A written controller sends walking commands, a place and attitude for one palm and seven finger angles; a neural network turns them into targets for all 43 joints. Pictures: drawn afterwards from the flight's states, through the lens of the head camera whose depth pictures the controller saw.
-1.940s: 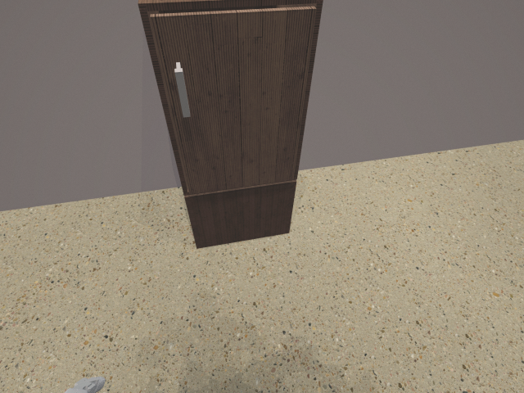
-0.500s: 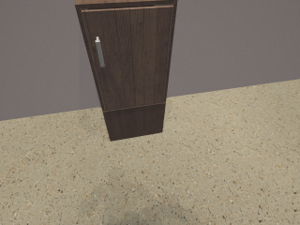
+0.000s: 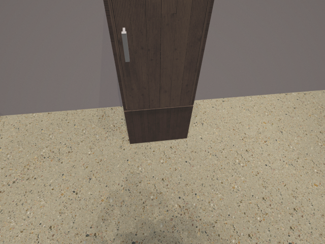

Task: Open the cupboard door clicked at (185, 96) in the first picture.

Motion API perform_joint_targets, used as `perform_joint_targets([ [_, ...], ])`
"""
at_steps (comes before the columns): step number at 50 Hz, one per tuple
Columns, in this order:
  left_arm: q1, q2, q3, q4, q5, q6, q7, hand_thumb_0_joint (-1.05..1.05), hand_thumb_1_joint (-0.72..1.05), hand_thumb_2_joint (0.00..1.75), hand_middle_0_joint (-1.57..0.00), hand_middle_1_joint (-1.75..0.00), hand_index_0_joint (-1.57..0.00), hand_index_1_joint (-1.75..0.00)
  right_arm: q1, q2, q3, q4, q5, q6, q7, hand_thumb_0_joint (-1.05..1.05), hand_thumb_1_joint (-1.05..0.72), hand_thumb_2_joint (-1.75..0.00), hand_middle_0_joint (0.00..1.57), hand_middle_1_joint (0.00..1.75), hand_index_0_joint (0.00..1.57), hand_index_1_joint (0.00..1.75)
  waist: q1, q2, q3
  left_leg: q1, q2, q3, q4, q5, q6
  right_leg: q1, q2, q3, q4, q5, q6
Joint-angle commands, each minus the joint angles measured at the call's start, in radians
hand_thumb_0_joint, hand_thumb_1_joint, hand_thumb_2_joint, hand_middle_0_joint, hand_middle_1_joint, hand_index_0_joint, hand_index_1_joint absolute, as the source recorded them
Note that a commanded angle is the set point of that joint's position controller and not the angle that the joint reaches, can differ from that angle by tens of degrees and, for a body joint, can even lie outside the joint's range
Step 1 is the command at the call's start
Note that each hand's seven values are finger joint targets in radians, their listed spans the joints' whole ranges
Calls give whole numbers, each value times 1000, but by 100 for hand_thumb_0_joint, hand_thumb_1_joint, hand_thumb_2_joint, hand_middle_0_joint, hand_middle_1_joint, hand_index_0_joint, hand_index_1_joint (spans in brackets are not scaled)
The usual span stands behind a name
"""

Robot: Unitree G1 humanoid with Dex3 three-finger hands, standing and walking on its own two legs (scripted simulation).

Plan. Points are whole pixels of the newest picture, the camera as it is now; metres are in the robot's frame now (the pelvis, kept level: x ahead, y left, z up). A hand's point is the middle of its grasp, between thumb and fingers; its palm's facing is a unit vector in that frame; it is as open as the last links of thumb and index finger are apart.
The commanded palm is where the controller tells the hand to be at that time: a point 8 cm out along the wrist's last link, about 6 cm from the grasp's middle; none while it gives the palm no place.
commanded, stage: turn to face it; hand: left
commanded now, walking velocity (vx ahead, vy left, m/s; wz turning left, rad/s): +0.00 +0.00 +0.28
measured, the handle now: (125, 45) +0.85 +0.21 +0.05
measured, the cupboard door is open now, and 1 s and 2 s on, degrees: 0 0 0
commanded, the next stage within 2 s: take the last steps up to it in 0.22 s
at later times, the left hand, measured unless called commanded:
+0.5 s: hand out of the picture -0.05 +0.16 -0.16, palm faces +0.21 -0.95 -0.23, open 7.4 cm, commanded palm none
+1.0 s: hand out of the picture +0.08 +0.20 -0.17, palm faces +0.13 -0.98 -0.15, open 7.4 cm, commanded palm none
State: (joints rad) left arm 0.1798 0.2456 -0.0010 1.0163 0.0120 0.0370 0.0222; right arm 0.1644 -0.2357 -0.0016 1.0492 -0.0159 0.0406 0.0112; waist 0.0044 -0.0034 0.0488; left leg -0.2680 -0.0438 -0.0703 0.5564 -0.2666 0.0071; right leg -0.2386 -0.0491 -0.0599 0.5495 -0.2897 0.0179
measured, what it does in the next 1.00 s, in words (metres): steps on the spot: left foot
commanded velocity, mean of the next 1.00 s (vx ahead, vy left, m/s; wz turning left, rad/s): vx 0.21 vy -0.09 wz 0.03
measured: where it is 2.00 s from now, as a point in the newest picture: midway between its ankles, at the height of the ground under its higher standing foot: (175, 222)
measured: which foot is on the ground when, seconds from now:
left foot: down 0.00-0.30, up 0.32-0.66, down 0.68-1.00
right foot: down 0.00-0.68, up 0.70-1.00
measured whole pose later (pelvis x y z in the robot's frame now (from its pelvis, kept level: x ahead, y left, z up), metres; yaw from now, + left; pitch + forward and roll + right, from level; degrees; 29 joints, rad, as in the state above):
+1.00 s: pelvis +0.08 +0.02 +0.01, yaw +5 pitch -1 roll -1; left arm 0.27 0.21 0.07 1.07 0.03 0.03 -0.03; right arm 0.45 -0.10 -0.02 1.15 -0.03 -0.06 -0.04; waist -0.01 -0.06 0.02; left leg 0.02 0.07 0.18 0.33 -0.32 -0.02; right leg -0.62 -0.11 -0.05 1.04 -0.15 0.03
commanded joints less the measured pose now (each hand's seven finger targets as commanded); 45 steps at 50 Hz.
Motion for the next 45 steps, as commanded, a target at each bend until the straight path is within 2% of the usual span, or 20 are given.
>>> perform_joint_targets([
  [1,-12,165,52,-83,4,-13,13,0,90,90,-20,-30,-20,-30,32,-158,-44,-78,-1,-18,-14,0,-90,-90,20,30,20,30,-11,14,-45,-56,136,-135,-87,174,35,-7,-101,54,-33,37,-28],
  [3,2,130,50,-85,3,-12,14,0,90,90,-20,-30,-20,-30,37,-185,-53,-87,-3,-25,-18,0,-90,-90,20,30,20,30,-5,137,-39,-73,217,-299,-214,163,95,-10,-12,1,85,-37,7],
  [5,21,99,50,-87,1,-14,17,0,90,90,-20,-30,-20,-30,58,-187,-62,-90,0,-31,-28,0,-90,-90,20,30,20,30,-9,191,-59,-9,265,-391,-268,248,164,-68,15,34,219,-170,9],
  [8,49,77,51,-83,-1,-15,16,0,90,90,-20,-30,-20,-30,67,-172,-68,-96,-2,-29,-38,0,-90,-90,20,30,20,30,-5,186,-91,66,268,-377,-229,349,201,-120,18,75,260,-220,3],
  [12,139,41,48,-54,-6,-26,15,0,90,90,-20,-30,-20,-30,57,-146,-73,-98,1,-19,-38,0,-90,-90,20,30,20,30,23,121,-130,9,174,-279,-139,304,124,79,40,47,-65,-3,16],
  [13,162,66,54,-48,-2,-34,17,0,90,90,-20,-30,-20,-30,56,-124,-72,-100,8,-19,-34,0,-90,-90,20,30,20,30,32,45,-131,-70,130,-233,-82,220,81,176,-2,78,-180,80,14],
  [14,170,128,65,-48,9,-41,23,0,90,90,-20,-30,-20,-30,60,-72,-66,-113,15,-18,-29,0,-90,-90,20,30,20,30,28,-140,-108,-215,34,-109,58,24,18,239,-179,249,-256,66,-35],
  [15,156,183,76,-67,13,-42,24,0,90,90,-20,-30,-20,-30,30,-55,-68,-142,7,-14,-29,0,-90,-90,20,30,20,30,37,-277,-37,-285,-27,4,220,-207,-22,158,-355,418,-295,176,-138],
  [16,141,174,69,-78,11,-41,23,0,90,90,-20,-30,-20,-30,26,-79,-82,-136,-1,-10,-25,0,-90,-90,20,30,20,30,29,-167,-40,-236,8,-23,352,-241,-20,60,-373,372,-280,210,-192],
  [18,104,101,58,-69,9,-50,21,0,90,90,-20,-30,-20,-30,63,-58,-76,-91,-6,1,-18,0,-90,-90,20,30,20,30,-6,-171,3,-237,42,-9,462,-157,-17,17,-266,307,-333,25,-160],
  [20,140,72,48,-53,12,-62,8,0,90,90,-20,-30,-20,-30,76,-47,-73,-74,-13,-8,-7,0,-90,-90,20,30,20,30,-5,-139,50,-269,62,41,501,-84,-20,36,-205,236,-347,-77,-140],
  [28,308,78,55,37,26,-78,-4,0,90,90,-20,-30,-20,-30,-41,-1,-60,-97,-11,-45,3,0,-90,-90,20,30,20,30,55,-153,104,-216,113,166,213,-154,-20,69,-223,238,-374,-118,-192],
  [30,295,77,58,50,22,-77,-5,0,90,90,-20,-30,-20,-30,11,11,-54,-83,-8,-59,-3,0,-90,-90,20,30,20,30,28,-149,67,-107,107,186,86,-132,-14,54,-201,207,-322,-50,-185],
  [32,263,56,58,58,8,-71,-8,0,90,90,-20,-30,-20,-30,146,4,-52,-26,-5,-78,-16,0,-90,-90,20,30,20,30,-32,-71,7,159,90,216,-113,-3,-15,-54,-126,122,-201,-57,-131],
  [33,262,17,52,56,4,-70,-15,0,90,90,-20,-30,-20,-30,250,-58,-68,11,-4,-87,-27,0,-90,-90,20,30,20,30,-71,101,-39,343,180,91,-180,-59,10,-171,-68,61,-22,-67,-86],
  [34,260,-41,42,32,4,-69,-24,0,90,90,-20,-30,-20,-30,362,-162,-95,38,-15,-92,-36,0,-90,-90,20,30,20,30,-107,344,-67,437,442,-257,-308,-177,90,-366,24,-53,248,-202,-31],
  [35,172,-7,46,-9,21,-63,-23,0,90,90,-20,-30,-20,-30,404,-197,-101,45,-17,-83,-45,0,-90,-90,20,30,20,30,-126,265,-2,368,543,-358,-384,-200,153,-446,25,-7,423,-282,-32],
  [36,141,4,56,-8,30,-53,-25,0,90,90,-20,-30,-20,-30,357,-159,-90,42,-16,-81,-49,0,-90,-90,20,30,20,30,-103,172,47,278,519,-297,-401,-222,149,-449,-17,48,504,-223,-37],
  [40,194,-44,63,45,31,-40,-51,0,90,90,-20,-30,-20,-30,252,-36,-56,23,-10,-108,-58,0,-90,-90,20,30,20,30,-23,116,122,139,396,-39,-401,39,101,-410,-58,53,590,12,-7],
  [45,147,-56,67,26,23,-21,-59,0,90,90,-20,-30,-20,-30,306,-21,-50,48,-5,-121,-63,0,-90,-90,20,30,20,30,-11,131,107,184,355,101,-378,232,107,-476,-64,27,572,121,15],
])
